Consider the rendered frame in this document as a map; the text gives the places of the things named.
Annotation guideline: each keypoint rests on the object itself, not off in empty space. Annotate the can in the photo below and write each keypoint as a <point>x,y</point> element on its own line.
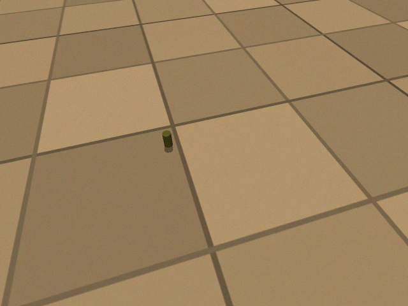
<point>167,139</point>

